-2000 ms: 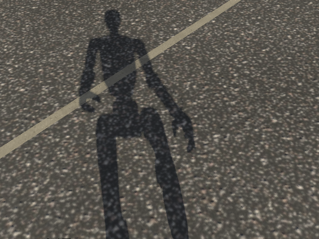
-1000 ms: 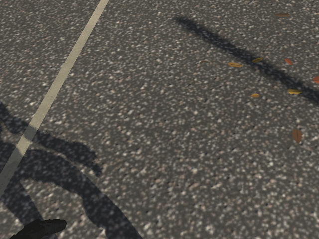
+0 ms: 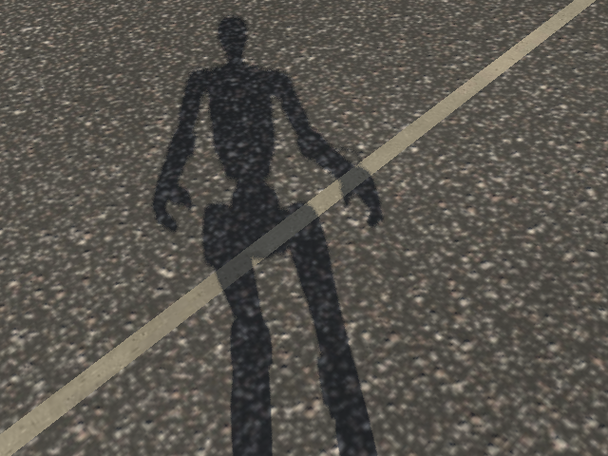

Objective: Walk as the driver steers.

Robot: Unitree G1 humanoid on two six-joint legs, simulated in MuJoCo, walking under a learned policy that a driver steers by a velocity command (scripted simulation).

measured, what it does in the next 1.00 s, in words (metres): steps on the spot: left foot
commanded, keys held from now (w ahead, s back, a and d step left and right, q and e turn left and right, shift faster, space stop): no key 1.00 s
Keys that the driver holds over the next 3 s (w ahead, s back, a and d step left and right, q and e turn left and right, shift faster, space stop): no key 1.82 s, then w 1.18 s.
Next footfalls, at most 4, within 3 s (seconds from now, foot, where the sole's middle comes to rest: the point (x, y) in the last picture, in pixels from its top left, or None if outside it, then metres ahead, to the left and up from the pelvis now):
0.26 left None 0.03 0.15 -0.78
2.52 left None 0.43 0.15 -0.78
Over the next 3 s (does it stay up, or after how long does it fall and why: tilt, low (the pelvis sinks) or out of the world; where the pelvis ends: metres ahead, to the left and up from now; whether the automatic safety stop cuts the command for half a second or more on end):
stays up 0.52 0.03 -0.01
